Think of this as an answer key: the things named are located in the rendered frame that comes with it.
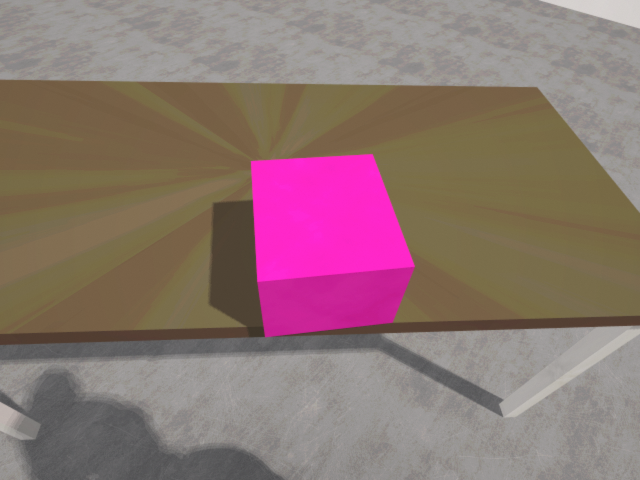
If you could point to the table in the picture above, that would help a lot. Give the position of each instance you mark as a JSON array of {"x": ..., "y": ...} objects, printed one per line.
[{"x": 126, "y": 213}]

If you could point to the carton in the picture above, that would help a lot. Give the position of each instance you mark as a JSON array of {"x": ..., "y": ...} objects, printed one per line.
[{"x": 330, "y": 253}]

